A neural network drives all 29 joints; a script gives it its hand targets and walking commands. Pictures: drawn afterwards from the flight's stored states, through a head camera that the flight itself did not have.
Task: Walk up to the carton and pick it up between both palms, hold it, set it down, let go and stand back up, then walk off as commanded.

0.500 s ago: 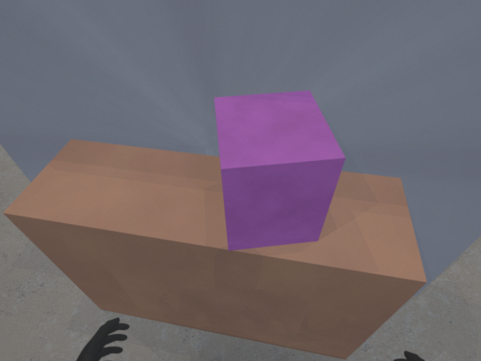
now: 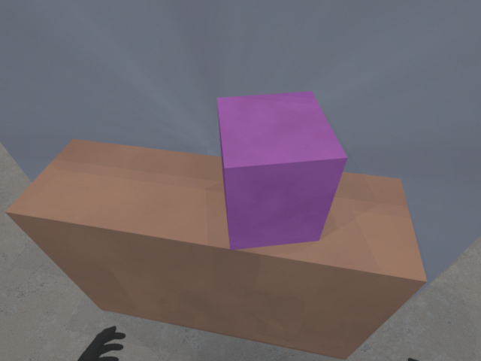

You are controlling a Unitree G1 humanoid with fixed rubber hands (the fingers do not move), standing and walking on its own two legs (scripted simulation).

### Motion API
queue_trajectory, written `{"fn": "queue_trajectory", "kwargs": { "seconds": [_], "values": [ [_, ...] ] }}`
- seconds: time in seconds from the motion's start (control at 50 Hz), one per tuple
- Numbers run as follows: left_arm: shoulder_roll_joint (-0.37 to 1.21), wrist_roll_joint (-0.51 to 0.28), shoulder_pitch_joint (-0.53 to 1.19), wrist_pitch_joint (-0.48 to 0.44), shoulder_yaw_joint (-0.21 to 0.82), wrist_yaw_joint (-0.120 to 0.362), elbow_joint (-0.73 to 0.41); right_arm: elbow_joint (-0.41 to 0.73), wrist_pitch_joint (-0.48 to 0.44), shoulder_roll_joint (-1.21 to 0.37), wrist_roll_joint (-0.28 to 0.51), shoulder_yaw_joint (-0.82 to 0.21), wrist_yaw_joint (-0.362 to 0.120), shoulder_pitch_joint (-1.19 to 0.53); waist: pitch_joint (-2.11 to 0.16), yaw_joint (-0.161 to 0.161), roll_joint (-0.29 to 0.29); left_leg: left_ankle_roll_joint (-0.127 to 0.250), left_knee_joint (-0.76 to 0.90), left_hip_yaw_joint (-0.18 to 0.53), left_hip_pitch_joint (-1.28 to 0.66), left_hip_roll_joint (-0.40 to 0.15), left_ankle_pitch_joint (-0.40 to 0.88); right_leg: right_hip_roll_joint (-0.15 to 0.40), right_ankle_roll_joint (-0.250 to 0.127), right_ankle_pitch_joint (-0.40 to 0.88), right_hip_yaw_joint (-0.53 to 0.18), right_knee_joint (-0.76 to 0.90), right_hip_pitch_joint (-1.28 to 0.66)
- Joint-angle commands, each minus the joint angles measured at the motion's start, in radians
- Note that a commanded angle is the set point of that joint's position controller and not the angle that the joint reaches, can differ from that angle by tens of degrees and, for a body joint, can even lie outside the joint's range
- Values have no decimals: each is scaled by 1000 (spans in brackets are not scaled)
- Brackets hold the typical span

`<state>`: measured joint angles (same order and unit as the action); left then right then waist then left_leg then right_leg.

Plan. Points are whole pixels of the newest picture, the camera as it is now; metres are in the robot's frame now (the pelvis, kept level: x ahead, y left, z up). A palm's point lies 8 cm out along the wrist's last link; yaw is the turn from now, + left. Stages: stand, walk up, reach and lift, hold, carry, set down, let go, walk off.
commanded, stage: stand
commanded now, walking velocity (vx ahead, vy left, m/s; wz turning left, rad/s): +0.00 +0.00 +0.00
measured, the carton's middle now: (270, 172) +0.50 -0.02 +0.03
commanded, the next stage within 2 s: walk up in 0.22 s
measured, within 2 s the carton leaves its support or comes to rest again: neither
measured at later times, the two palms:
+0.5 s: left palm out of the picture +0.10 +0.30 -0.09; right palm out of the picture +0.08 -0.28 -0.09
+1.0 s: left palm out of the picture +0.09 +0.44 -0.10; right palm out of the picture +0.12 -0.20 -0.05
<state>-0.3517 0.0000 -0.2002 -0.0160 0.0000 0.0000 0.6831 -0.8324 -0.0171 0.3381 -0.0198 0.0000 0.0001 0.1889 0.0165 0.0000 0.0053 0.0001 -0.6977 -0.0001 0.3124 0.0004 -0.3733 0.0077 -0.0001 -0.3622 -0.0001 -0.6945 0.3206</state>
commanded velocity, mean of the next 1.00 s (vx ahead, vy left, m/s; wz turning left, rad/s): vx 0.00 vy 0.00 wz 0.00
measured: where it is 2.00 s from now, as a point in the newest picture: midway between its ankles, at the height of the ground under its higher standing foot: outside the picture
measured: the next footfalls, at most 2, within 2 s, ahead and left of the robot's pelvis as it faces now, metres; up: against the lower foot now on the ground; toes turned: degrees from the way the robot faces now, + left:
left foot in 0.70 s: +0.09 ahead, +0.17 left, +0.00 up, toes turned +3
right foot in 1.38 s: +0.14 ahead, -0.05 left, +0.00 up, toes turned +3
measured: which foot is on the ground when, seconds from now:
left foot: down 0.00-0.50, up 0.52-0.68, down 0.70-1.00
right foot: down 0.00-0.72, up 0.74-1.00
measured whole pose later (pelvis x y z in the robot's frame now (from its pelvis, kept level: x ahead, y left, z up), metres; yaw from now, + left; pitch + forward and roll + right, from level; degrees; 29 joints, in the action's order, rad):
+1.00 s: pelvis +0.04 +0.12 +0.01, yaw +3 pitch -4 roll -4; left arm -0.48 0.00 -0.32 -0.01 0.00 -0.02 0.76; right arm -0.79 -0.04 0.42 -0.05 0.00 -0.03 0.31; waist 0.09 0.00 0.03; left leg 0.08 -0.64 -0.02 0.25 0.02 -0.32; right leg -0.04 0.00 -0.36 -0.04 -1.04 0.42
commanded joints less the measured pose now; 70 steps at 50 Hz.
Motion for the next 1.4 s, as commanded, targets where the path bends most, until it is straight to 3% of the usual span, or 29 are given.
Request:
{"fn": "queue_trajectory", "kwargs": {
  "seconds": [0.0,0.38,0.4,0.42,0.44,0.46,0.48,0.52,0.6,0.62,0.64,0.66,0.68,0.7,0.72,0.76,0.78,0.8,0.86,0.9,0.96,1.04,1.12,1.2,1.28,1.32,1.34,1.36,1.38],
  "values": [
    [-200,6,48,-37,-61,-11,30,37,-40,217,3,59,4,-58,-68,3,20,75,154,102,-56,-88,279,95,-75,271,-115,155,-76],
    [-187,12,69,-29,-55,-7,98,-30,-42,234,0,50,1,-88,7,8,-6,76,269,154,-13,-116,142,76,-64,160,-111,210,-78],
    [-325,12,-136,-55,-120,-20,99,69,-15,331,-61,104,-36,-28,-28,26,-98,108,173,117,62,-79,-159,109,-118,-176,-203,193,-116],
    [-350,19,-210,-65,-135,-29,124,77,2,296,-63,105,-52,-57,41,55,-40,98,87,102,231,-57,-273,164,-163,-365,-332,279,-166],
    [-386,29,-271,-71,-155,-37,135,100,13,252,-72,112,-62,-68,66,71,92,65,-127,25,376,-1,-231,287,-222,-506,-533,420,-247],
    [-403,33,-254,-79,-166,-42,126,115,22,256,-79,113,-68,-88,111,73,77,43,-265,78,476,-63,-194,396,-280,-514,-655,486,-245],
    [-411,35,-238,-86,-170,-47,109,129,22,279,-75,120,-73,-80,120,62,33,32,-275,112,477,-79,-164,417,-291,-478,-665,485,-236],
    [-379,30,-208,-95,-165,-51,97,131,16,279,-69,118,-84,-39,86,35,-8,34,-241,104,423,-97,-121,372,-266,-280,-550,418,-238],
    [-364,35,-170,-90,-148,-41,65,146,-3,255,-44,116,-87,1,-22,15,98,34,-87,25,231,-56,-161,281,-228,102,-333,275,-176],
    [-360,32,-126,-84,-137,-37,51,134,-7,236,-37,112,-82,31,-28,-12,146,42,-1,-3,131,-43,-79,255,-211,202,-263,231,-101],
    [-344,23,-62,-75,-120,-36,33,109,-15,226,-31,113,-75,113,-41,-64,127,48,128,-35,-44,-24,53,201,-169,233,-166,154,21],
    [-270,18,-52,-65,-86,-34,13,64,-24,262,-34,131,-59,216,-66,-115,-2,52,234,10,-246,-13,81,117,-107,194,-85,-42,156],
    [-166,12,-65,-64,-54,-32,-8,53,-32,366,-44,156,-43,272,-57,-127,-312,90,398,361,-325,-228,39,-55,-38,-95,2,-338,351],
    [-192,10,-110,-50,-51,-45,15,82,-30,405,-38,155,-30,226,-16,-89,-234,127,447,534,-272,-355,0,-68,-21,-230,-53,-402,428],
    [-263,9,-106,-33,-64,-49,41,105,-25,423,-31,156,-27,159,21,-80,-149,150,486,570,-210,-371,-208,-27,-33,-203,-106,-427,426],
    [-305,-1,-128,-27,-80,-36,65,103,-28,389,-20,142,-21,91,164,-39,-88,91,513,451,-61,-299,-224,15,-46,-66,-146,-454,386],
    [-283,-6,-138,-25,-73,-24,74,100,-34,342,-19,133,-16,87,190,-27,-56,24,508,362,-33,-244,-105,10,-39,1,-171,-424,338],
    [-262,-12,-180,-25,-71,-16,81,101,-42,319,-10,123,-12,87,187,-1,-88,-33,489,288,-42,-207,47,6,-36,60,-174,-387,296],
    [-237,-3,-218,-9,-69,-15,91,105,-60,288,5,113,0,138,72,7,-103,-24,358,187,-211,-215,560,-36,-16,85,-153,-371,250],
    [-236,-6,-182,5,-71,-21,88,108,-57,280,6,110,5,145,59,-4,-89,19,335,162,-212,-220,619,-41,-17,65,-144,-366,229],
    [-229,-8,-171,26,-67,-22,91,108,-56,285,14,106,20,153,77,-5,-92,-21,328,162,-212,-235,645,-47,-26,65,-160,-328,223],
    [-238,-2,-159,36,-66,-26,87,110,-56,290,15,111,31,171,60,-18,-75,4,302,205,-266,-272,675,-44,-31,23,-171,-298,230],
    [-240,2,-142,32,-70,-23,82,121,-52,296,6,110,30,143,49,-24,-98,73,314,216,-243,-286,521,-33,-27,-17,-145,-254,212],
    [-252,14,-130,20,-76,-9,72,138,-48,318,2,114,18,83,73,-21,-95,158,346,216,-125,-290,158,-1,-22,-59,-103,-157,148],
    [-243,26,-220,-1,-93,5,105,152,-26,361,-6,119,-6,-18,80,45,-170,179,295,143,62,-232,-189,-13,-49,13,10,51,-62],
    [-274,32,-261,-21,-107,-11,122,145,-5,286,-4,94,-5,3,42,53,-56,137,111,101,120,-183,-139,-31,-62,33,-70,150,-175],
    [-306,35,-247,-28,-115,-18,114,142,0,246,4,83,-1,55,35,47,69,99,-33,53,158,-119,-153,42,-85,-30,-252,265,-177],
    [-336,40,-202,-41,-110,-22,86,150,5,201,9,70,-3,63,50,18,166,30,-163,-7,208,-9,-183,226,-157,-49,-596,390,-125],
    [-362,34,-139,-44,-108,-24,64,134,15,245,4,86,-1,56,71,1,80,12,-213,42,193,6,-223,270,-210,-116,-684,417,-49]
  ]
}}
